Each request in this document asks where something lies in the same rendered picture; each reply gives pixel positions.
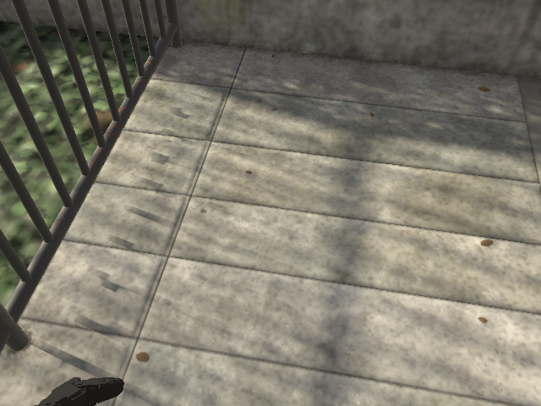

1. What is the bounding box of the robot left hand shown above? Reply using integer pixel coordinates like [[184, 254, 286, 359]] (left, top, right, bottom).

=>
[[34, 377, 124, 406]]

